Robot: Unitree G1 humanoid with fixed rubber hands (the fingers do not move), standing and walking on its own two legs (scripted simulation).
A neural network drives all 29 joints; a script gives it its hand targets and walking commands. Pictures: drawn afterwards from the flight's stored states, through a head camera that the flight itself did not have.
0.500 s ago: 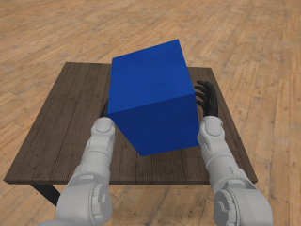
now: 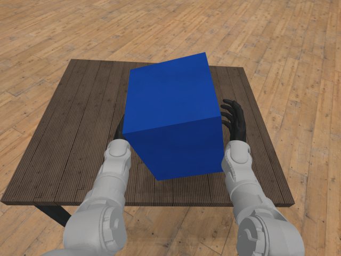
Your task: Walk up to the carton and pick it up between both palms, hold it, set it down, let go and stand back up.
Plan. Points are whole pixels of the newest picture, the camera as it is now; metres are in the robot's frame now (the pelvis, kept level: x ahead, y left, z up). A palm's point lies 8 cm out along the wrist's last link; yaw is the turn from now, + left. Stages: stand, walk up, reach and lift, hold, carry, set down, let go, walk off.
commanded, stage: set down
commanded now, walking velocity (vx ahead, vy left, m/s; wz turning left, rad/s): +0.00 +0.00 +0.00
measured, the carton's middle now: (179, 122) +0.44 -0.03 +0.04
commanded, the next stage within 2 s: none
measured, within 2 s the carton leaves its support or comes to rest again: neither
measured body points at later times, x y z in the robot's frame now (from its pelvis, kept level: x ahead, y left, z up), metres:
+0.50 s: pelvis +0.01 +0.00 +0.00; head +0.07 +0.03 +0.44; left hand +0.42 +0.13 -0.01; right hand +0.40 -0.16 +0.05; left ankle -0.01 +0.14 -0.74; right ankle -0.01 -0.13 -0.74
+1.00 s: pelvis +0.02 +0.01 +0.00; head +0.14 +0.04 +0.43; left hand +0.44 +0.13 -0.05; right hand +0.41 -0.15 +0.00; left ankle -0.01 +0.15 -0.74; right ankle -0.01 -0.13 -0.74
